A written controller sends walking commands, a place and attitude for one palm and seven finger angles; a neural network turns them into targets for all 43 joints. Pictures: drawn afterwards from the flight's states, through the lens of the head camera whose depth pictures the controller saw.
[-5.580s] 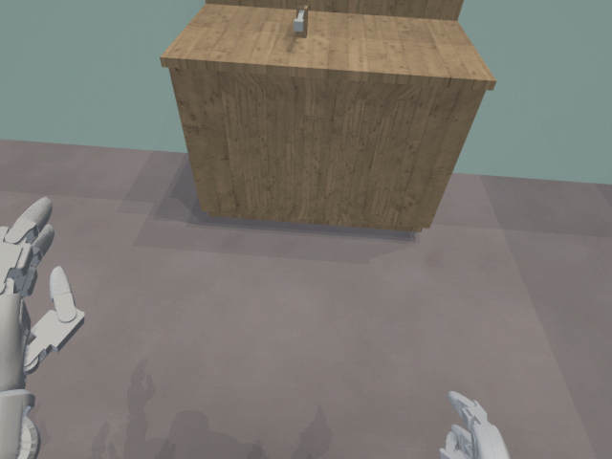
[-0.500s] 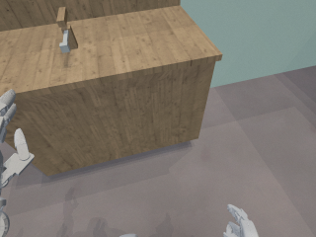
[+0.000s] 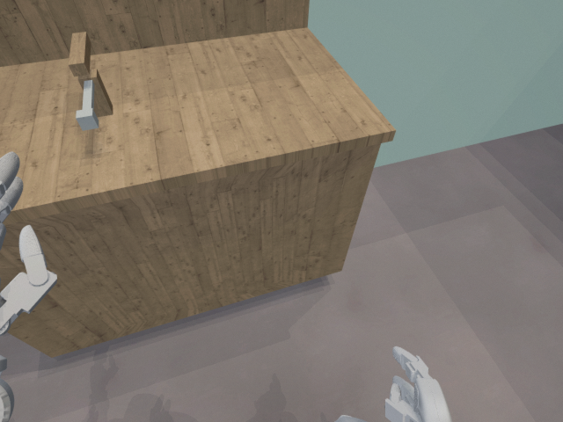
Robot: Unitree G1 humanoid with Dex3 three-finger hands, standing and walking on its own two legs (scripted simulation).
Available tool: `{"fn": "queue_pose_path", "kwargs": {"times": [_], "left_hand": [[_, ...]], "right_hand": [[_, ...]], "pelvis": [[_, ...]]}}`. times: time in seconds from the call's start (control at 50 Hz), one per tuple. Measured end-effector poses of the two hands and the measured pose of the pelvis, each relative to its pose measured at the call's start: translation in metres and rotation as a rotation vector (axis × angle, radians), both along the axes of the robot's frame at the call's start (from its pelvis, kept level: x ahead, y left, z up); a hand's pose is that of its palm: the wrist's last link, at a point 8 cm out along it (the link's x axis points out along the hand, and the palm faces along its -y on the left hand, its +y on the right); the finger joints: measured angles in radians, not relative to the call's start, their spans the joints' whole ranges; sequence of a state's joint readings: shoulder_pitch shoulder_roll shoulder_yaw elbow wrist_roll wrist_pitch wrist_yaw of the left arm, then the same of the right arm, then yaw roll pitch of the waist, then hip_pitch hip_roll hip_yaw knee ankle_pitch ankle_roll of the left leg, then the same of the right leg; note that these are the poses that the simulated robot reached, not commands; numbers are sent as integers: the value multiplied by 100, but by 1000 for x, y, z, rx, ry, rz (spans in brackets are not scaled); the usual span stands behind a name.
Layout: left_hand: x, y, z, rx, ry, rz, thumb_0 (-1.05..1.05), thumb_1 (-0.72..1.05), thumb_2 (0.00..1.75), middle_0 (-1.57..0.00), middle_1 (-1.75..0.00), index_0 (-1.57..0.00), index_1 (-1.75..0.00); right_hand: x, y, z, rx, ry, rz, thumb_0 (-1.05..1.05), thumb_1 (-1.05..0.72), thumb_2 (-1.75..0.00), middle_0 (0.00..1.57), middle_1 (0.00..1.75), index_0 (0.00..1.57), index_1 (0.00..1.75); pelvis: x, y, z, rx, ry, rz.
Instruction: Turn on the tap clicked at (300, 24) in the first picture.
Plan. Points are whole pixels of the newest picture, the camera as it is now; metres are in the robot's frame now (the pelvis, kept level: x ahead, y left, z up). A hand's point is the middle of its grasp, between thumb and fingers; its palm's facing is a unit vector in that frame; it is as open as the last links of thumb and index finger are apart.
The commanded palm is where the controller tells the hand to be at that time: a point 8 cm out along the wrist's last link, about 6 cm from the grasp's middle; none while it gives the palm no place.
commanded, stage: take the last steps up to it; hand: left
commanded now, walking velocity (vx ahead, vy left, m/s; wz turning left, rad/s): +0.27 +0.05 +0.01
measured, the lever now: (87, 119) +0.59 +0.39 +0.09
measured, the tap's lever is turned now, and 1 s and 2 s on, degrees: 0 0 0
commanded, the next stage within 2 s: come to a stop and stand still in 0.62 s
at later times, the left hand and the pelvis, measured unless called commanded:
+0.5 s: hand (76, 199) +0.32 +0.26 +0.17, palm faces +0.43 -0.81 -0.40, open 7.4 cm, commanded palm +0.26 +0.29 +0.18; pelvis +0.10 +0.01 -0.01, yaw +0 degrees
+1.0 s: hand (109, 176) +0.36 +0.24 +0.17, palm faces +0.39 -0.82 -0.42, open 7.4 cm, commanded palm +0.31 +0.29 +0.18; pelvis +0.15 +0.01 -0.01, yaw +0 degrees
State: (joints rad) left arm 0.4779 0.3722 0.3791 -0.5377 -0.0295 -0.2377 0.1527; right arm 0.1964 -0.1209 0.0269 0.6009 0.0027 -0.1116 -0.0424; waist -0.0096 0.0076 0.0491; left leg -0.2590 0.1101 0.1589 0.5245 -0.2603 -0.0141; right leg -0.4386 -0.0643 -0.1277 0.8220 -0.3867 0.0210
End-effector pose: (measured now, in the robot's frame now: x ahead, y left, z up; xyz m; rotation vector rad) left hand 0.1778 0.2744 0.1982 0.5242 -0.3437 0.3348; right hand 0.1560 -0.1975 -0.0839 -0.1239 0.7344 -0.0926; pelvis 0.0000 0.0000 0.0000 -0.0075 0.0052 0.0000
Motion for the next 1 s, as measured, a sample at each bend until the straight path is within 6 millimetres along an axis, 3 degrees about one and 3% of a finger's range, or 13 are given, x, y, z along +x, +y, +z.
{"fn": "queue_pose_path", "kwargs": {"times": [0.08,0.16,0.28,0.36,0.44,0.52,0.6,0.68,0.8,0.9,1.0], "left_hand": [[13,-12,-3,62,36,17,1,89,90,-21,-31,-21,-30],[29,-14,-10,21,40,54,1,88,90,-21,-31,-21,-30],[52,-11,-13,-24,70,57,1,88,90,-21,-31,-21,-30],[66,-4,-11,-21,51,30,1,88,90,-21,-31,-21,-30],[84,13,-11,-10,-27,8,1,88,90,-21,-31,-21,-30],[107,25,-11,-17,-43,25,1,88,90,-21,-31,-21,-30],[119,17,-6,-27,-13,12,1,89,90,-21,-30,-21,-30],[125,1,-4,9,28,0,1,89,90,-21,-30,-21,-30],[137,-8,-12,-8,52,46,1,88,90,-21,-31,-21,-30],[145,-6,-13,-34,67,50,1,88,90,-21,-31,-21,-30],[146,4,-14,-27,29,7,1,88,90,-21,-31,-21,-30]], "right_hand": [[13,-2,-20,39,27,18,1,-90,-90,20,30,21,30],[25,-20,-36,12,102,35,1,-90,-90,20,30,21,30],[43,-51,-16,-87,139,0,2,-91,-90,20,30,20,30],[61,-60,1,-161,109,-21,2,-91,-90,20,30,20,30],[85,-56,6,-204,51,-57,2,-91,-90,20,30,20,30],[105,-33,8,-150,16,-56,2,-91,-90,19,30,20,30],[119,-8,7,-63,-2,-21,1,-91,-90,20,30,20,30],[128,4,-4,7,3,8,1,-90,-90,20,30,20,30],[137,-10,-27,14,80,34,1,-90,-90,20,30,21,30],[142,-30,-15,-62,102,13,2,-90,-90,20,30,20,30],[150,-41,-1,-145,53,-35,2,-91,-90,20,30,20,30]], "pelvis": [[19,-12,-10,12,-10,5],[32,-16,-13,13,-25,14],[55,-13,1,30,-8,25],[72,-4,1,29,-9,23],[91,11,-11,17,-27,10],[102,13,-8,11,-24,9],[114,11,-2,-2,-11,-2],[126,3,-4,0,-12,-7],[140,-7,-10,9,-29,7],[146,-4,-3,27,-32,10],[150,7,-8,8,-44,5]]}}
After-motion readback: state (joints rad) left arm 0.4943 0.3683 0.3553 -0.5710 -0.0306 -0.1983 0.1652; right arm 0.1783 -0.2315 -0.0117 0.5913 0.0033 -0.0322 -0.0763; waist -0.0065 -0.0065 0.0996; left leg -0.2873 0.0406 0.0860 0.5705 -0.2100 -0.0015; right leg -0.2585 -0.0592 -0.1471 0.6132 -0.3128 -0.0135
